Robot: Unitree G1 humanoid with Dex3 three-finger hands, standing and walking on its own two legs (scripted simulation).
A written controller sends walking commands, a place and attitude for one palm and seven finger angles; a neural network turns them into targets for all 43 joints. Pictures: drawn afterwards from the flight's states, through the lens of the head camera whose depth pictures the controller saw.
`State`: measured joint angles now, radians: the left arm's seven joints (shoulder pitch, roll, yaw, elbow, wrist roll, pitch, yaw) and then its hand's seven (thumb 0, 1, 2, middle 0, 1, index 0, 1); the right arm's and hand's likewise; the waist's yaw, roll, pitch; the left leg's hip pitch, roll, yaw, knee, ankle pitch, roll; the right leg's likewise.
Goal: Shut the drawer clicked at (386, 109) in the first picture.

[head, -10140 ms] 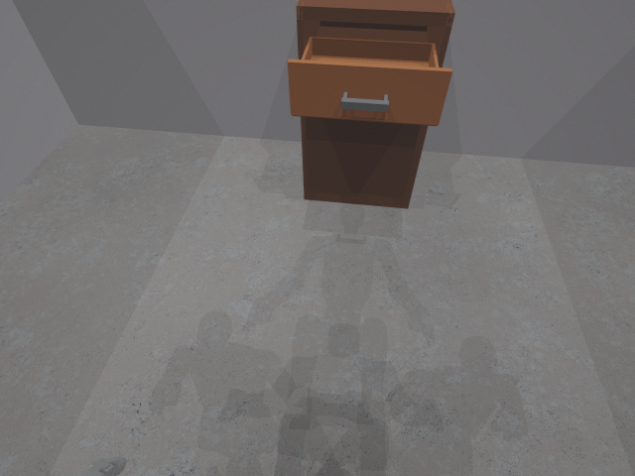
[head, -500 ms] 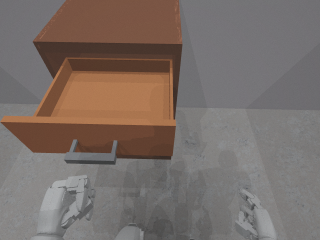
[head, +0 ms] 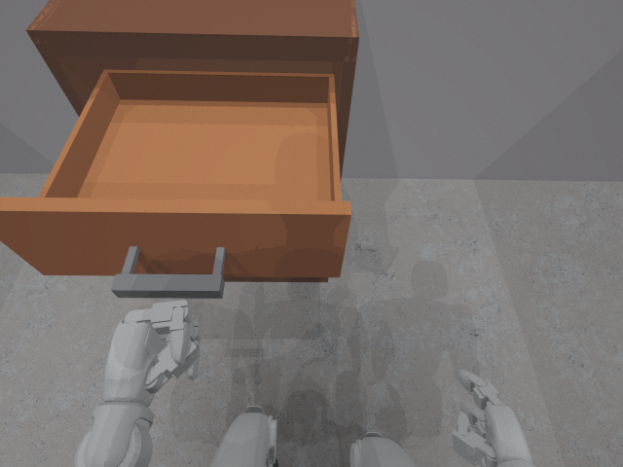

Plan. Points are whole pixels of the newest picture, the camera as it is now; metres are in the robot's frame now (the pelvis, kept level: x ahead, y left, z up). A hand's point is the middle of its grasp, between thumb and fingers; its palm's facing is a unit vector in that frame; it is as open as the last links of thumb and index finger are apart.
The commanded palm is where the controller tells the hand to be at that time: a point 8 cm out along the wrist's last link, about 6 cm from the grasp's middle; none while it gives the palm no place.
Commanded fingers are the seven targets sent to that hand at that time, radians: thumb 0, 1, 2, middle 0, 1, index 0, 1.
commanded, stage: bring the fist close to the handle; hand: left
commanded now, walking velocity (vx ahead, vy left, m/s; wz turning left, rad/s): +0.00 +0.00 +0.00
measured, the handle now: (173, 270) +0.35 +0.19 +0.03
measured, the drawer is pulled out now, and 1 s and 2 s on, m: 0.30 0.28 0.16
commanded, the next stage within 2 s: push the drawer shut in 0.50 s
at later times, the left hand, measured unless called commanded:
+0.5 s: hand (199, 342) +0.26 +0.15 +0.03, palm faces +0.01 -1.00 -0.02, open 3.3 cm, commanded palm +0.24 +0.20 +0.03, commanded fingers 0.00 0.90 0.90 -1.40 -1.60 -1.40 -1.60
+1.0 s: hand (199, 322) +0.29 +0.15 +0.02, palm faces +0.01 -1.00 -0.04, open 3.0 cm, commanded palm +0.29 +0.20 +0.03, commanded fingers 0.00 0.90 0.90 -1.40 -1.60 -1.40 -1.60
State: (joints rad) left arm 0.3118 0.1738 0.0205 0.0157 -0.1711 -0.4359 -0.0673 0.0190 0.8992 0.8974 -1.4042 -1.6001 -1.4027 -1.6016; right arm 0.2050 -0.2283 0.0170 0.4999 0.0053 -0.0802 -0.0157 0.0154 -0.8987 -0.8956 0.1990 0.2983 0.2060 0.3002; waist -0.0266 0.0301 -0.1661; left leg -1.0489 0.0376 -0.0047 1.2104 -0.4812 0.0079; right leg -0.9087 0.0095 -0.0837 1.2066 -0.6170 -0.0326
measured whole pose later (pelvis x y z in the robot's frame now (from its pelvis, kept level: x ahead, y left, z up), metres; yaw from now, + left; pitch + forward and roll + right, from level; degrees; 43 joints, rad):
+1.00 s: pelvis -0.01 +0.00 -0.01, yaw +0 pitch +20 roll -3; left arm 0.08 0.20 0.02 0.19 -0.16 -0.45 -0.05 -0.02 0.84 0.96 -1.40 -1.60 -1.40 -1.60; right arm 0.18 -0.24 0.02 0.55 0.01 -0.03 -0.02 0.01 -0.90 -0.90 0.20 0.30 0.21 0.30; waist -0.02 0.03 -0.15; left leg -1.12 0.03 -0.02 1.25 -0.48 0.01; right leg -0.97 0.01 -0.10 1.24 -0.62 -0.03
